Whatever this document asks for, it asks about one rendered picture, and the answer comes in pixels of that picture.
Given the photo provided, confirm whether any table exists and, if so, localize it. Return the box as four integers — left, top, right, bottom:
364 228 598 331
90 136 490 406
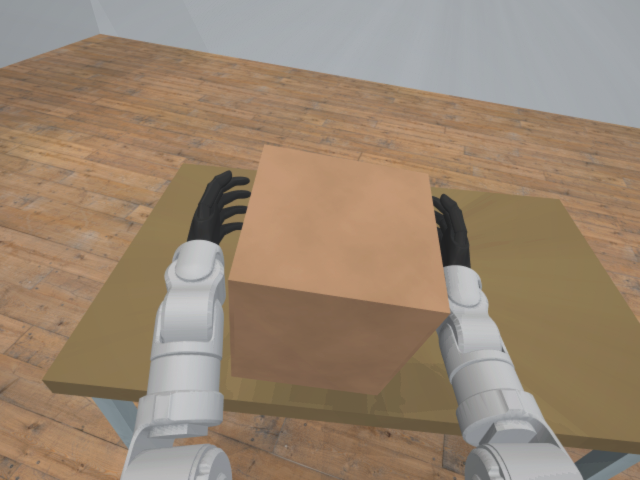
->
42 163 640 480

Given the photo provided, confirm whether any robot right hand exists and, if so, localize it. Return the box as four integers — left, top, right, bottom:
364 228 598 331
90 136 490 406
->
432 194 471 269

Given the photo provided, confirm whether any carton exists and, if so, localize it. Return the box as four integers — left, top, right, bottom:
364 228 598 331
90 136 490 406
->
228 144 450 395

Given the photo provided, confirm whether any robot right forearm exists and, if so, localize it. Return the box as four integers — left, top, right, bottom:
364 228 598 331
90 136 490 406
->
436 265 583 480

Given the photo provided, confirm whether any right robot upper arm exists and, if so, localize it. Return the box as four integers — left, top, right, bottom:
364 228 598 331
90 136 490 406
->
465 443 582 480

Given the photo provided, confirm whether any robot left hand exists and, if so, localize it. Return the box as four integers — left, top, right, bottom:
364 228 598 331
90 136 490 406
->
187 170 251 245

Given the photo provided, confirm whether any robot left forearm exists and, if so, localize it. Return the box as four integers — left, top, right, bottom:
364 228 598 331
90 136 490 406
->
120 240 226 480

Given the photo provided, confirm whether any left robot upper arm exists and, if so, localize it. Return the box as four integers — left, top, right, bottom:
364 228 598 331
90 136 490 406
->
122 444 232 480

